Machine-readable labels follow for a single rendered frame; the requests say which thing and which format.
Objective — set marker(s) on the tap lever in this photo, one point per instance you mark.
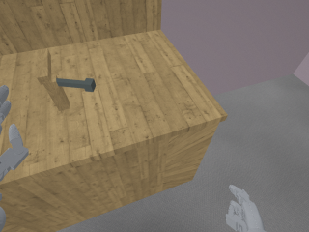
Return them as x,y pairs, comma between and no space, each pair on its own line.
88,84

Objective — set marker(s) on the counter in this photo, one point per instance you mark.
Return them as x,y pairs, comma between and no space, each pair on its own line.
144,129

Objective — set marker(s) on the robot right hand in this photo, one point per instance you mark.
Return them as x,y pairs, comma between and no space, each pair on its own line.
245,217

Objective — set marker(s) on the robot left hand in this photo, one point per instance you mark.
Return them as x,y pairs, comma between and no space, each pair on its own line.
14,156

